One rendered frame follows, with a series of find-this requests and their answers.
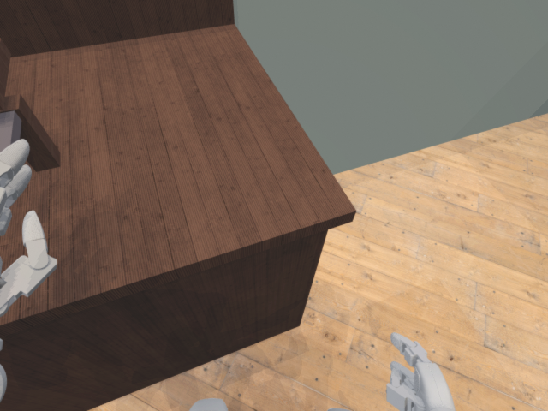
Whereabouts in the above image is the left robot hand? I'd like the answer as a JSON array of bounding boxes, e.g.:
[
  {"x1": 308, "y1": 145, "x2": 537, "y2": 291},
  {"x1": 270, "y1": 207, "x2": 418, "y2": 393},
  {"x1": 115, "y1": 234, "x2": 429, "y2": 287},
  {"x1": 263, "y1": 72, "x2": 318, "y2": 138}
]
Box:
[{"x1": 0, "y1": 139, "x2": 57, "y2": 317}]

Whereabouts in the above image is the counter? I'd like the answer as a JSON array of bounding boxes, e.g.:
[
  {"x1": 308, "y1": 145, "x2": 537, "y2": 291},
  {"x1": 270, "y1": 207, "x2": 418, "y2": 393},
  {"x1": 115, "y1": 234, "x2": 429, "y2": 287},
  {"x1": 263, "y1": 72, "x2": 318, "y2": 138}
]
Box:
[{"x1": 0, "y1": 0, "x2": 356, "y2": 411}]

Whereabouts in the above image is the right robot hand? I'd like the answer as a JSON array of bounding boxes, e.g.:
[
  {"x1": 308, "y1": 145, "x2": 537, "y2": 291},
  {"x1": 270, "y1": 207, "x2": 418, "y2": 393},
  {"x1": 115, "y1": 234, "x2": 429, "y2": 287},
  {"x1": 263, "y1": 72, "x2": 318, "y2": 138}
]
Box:
[{"x1": 386, "y1": 332, "x2": 456, "y2": 411}]

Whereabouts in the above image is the tap lever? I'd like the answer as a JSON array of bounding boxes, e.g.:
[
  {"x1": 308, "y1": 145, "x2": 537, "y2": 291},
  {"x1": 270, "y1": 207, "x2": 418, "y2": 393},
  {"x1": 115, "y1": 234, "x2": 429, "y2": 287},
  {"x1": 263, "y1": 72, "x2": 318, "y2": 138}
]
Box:
[{"x1": 0, "y1": 110, "x2": 21, "y2": 152}]

